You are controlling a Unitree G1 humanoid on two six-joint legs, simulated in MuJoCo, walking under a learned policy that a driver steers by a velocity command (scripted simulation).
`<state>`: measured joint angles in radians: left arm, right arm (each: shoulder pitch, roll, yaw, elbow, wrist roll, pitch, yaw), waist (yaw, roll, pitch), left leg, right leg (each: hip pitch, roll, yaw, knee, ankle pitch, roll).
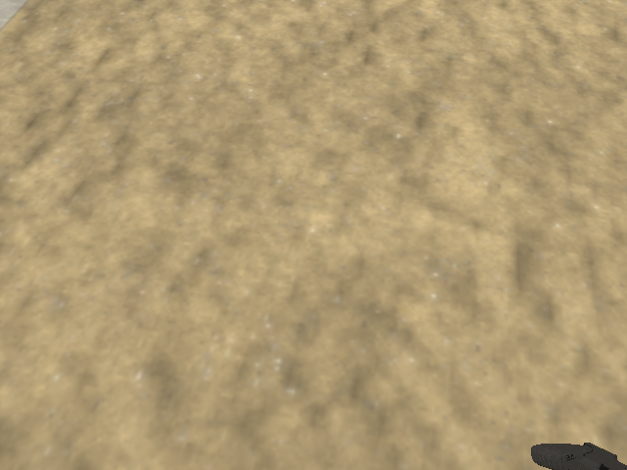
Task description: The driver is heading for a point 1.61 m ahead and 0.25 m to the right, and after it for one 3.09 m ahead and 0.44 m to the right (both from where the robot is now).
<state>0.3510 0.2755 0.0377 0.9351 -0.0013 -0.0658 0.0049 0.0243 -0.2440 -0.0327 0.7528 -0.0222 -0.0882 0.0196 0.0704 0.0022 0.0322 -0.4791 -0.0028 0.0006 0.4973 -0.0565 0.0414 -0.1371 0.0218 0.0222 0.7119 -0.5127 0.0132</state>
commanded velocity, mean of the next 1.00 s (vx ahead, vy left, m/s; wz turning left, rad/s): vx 0.05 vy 0.00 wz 0.01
